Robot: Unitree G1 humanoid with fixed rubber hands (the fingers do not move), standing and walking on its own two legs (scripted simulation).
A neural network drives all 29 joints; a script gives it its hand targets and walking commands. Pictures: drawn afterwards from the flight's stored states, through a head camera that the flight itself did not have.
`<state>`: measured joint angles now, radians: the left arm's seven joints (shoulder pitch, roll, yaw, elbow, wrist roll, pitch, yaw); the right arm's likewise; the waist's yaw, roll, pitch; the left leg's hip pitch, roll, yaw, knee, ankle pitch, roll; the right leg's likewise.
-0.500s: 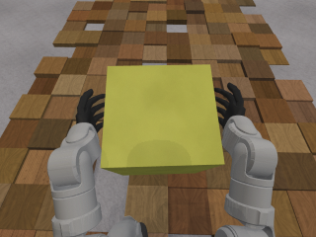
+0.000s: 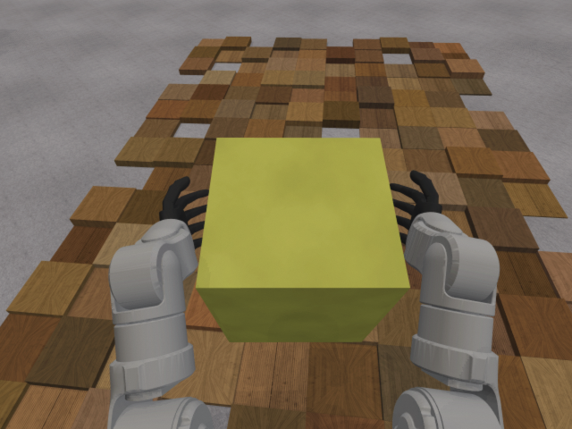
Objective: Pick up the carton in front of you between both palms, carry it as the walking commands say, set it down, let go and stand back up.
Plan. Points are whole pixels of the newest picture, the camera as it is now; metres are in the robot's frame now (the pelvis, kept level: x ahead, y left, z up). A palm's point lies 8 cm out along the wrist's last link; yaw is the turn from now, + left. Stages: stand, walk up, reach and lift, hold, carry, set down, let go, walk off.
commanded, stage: carry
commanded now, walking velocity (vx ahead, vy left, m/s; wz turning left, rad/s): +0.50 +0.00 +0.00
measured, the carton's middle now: (296, 250) +0.36 +0.01 +0.08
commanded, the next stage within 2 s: none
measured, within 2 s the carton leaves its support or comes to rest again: neither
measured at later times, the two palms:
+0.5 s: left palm (237, 100) +0.69 +0.14 +0.13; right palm (397, 102) +0.66 -0.17 +0.14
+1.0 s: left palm (251, 69) +0.92 +0.14 +0.09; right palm (371, 64) +0.95 -0.16 +0.09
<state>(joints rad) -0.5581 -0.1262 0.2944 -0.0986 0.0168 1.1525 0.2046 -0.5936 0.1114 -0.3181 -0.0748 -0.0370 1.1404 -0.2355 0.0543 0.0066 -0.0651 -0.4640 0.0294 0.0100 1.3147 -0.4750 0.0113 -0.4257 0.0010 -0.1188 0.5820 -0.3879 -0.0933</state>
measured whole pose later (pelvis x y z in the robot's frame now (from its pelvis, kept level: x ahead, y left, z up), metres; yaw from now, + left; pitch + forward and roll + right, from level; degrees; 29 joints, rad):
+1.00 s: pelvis +0.60 -0.02 +0.02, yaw +1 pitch +6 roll -2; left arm -0.37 -0.18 0.23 -0.19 0.02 0.93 0.17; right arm -0.38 0.16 -0.28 -0.18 -0.03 0.91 -0.18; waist 0.05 0.02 0.07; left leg -0.48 0.03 0.01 0.59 -0.26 0.01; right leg -0.48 0.00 -0.17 0.56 -0.18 -0.07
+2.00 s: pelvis +0.66 -0.01 +0.01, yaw +0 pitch +2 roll -3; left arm -0.46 -0.16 0.27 0.05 0.08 1.02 0.20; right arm -0.44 0.14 -0.31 0.04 -0.08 0.99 -0.18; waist 0.01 0.03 -0.11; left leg -0.28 0.03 0.04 0.44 -0.20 0.03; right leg -0.35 0.00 -0.15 0.63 -0.32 -0.03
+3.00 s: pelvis +0.64 -0.01 +0.01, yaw +0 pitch +2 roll -2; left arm -0.46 -0.16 0.27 0.04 0.08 1.02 0.20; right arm -0.45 0.14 -0.31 0.03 -0.08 1.00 -0.18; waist 0.01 0.03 -0.10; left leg -0.30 0.04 0.04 0.43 -0.17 0.02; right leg -0.38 0.00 -0.15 0.63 -0.30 -0.04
